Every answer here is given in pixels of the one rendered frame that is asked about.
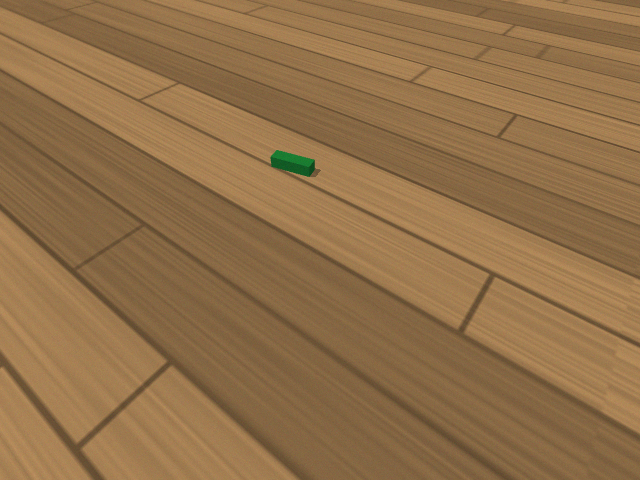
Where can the carton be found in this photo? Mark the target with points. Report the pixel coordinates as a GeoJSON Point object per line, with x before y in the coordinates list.
{"type": "Point", "coordinates": [293, 163]}

